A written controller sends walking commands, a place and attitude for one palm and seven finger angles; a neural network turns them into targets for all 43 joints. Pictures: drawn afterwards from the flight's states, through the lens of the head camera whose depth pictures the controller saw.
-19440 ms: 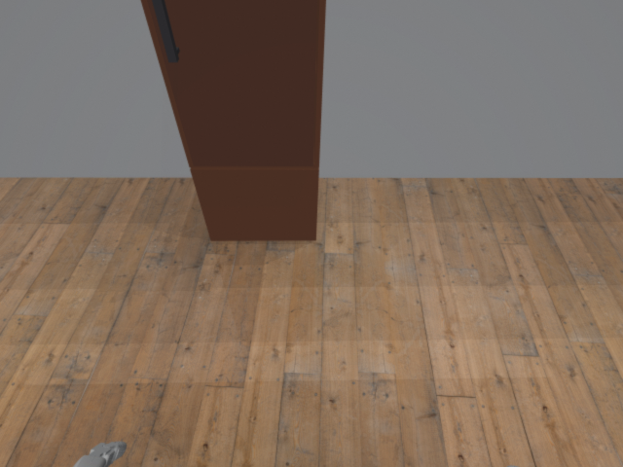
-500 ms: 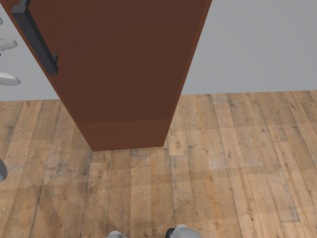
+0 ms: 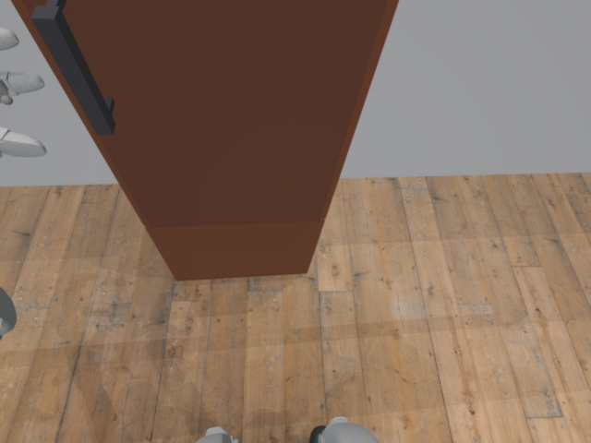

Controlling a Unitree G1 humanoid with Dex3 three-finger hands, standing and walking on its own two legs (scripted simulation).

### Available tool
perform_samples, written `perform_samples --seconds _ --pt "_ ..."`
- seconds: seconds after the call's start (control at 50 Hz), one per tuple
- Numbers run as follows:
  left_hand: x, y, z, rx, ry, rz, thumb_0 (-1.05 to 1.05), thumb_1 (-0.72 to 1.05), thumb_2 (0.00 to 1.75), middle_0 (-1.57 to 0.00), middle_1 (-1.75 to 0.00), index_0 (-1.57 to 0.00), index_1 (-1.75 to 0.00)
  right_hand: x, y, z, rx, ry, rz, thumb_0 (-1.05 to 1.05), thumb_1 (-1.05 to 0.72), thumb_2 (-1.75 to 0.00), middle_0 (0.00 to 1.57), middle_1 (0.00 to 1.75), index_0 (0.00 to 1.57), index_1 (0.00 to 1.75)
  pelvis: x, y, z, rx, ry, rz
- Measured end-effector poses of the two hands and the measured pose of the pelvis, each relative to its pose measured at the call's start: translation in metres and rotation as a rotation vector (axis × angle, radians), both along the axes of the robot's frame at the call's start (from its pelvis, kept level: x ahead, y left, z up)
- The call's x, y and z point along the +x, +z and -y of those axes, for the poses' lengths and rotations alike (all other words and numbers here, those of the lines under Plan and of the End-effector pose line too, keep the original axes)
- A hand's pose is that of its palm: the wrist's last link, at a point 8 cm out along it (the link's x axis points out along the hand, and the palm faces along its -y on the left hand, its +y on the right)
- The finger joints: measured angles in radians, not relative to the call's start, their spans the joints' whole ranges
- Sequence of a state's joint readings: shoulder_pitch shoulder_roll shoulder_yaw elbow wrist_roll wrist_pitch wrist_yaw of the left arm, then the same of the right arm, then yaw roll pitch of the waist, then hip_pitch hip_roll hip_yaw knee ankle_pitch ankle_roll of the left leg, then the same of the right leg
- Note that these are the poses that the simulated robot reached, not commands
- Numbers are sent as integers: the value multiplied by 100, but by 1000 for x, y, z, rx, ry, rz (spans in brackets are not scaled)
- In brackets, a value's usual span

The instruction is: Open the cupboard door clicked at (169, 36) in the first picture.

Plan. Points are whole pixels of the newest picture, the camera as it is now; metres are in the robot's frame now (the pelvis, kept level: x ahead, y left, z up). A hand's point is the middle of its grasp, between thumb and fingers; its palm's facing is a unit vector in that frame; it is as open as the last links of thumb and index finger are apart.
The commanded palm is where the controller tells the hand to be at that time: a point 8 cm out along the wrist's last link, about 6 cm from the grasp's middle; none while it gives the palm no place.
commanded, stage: slide the fingers in behind the handle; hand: left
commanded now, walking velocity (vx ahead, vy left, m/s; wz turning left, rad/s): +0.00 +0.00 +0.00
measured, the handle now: (84, 69) +0.55 +0.23 +0.14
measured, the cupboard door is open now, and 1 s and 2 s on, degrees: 0 0 0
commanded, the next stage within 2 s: close the thumb around the handle in 1.60 s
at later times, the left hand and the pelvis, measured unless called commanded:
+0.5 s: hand (49, 95) +0.50 +0.25 +0.15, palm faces +0.01 -1.00 -0.01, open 14.0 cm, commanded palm +0.48 +0.29 +0.14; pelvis -0.01 +0.00 +0.00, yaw +0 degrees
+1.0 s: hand (80, 102) +0.49 +0.22 +0.15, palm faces +0.01 -1.00 -0.02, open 14.1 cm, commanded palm +0.47 +0.26 +0.14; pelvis -0.01 -0.01 +0.00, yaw +0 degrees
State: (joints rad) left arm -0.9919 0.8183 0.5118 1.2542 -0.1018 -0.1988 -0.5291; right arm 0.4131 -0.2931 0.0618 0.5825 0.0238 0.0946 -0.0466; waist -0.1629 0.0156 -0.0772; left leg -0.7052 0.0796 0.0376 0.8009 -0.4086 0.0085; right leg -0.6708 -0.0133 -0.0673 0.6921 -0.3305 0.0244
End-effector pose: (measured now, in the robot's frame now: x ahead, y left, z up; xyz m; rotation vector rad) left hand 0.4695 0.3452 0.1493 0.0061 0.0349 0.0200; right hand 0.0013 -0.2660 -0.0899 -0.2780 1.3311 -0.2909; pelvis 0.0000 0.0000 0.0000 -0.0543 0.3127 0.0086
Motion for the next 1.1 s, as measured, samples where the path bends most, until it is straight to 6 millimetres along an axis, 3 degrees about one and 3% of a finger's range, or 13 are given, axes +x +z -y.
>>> perform_samples --seconds 0.28,0.46,0.62,0.9,1.1 --pt "10 -6 33 -20 -41 1 -1 -50 30 -30 -120 -30 -120 -21 1 6 -18 -15 -15 0 -90 -90 21 30 20 30 -8 -1 3 1 0 -2" --pt "11 -4 38 5 -8 24 -1 -50 30 -30 -120 -30 -121 -27 0 2 5 -38 -14 0 -90 -90 21 30 20 30 -6 0 4 5 -12 3" --pt "9 3 49 8 -34 30 -1 -50 30 -30 -120 -30 -120 -19 -2 1 20 -28 -1 0 -90 -90 21 30 20 30 -2 2 4 6 -7 14" --pt "-3 -2 71 -1 -8 40 -1 -50 30 -29 -120 -29 -120 12 -5 5 37 7 97 0 -90 -90 20 30 20 30 -3 4 7 15 -6 47" --pt "0 2 85 8 -26 37 -1 -50 30 -29 -120 -29 -120 8 -7 8 33 21 96 0 -90 -90 20 30 20 30 -8 3 10 18 4 48"
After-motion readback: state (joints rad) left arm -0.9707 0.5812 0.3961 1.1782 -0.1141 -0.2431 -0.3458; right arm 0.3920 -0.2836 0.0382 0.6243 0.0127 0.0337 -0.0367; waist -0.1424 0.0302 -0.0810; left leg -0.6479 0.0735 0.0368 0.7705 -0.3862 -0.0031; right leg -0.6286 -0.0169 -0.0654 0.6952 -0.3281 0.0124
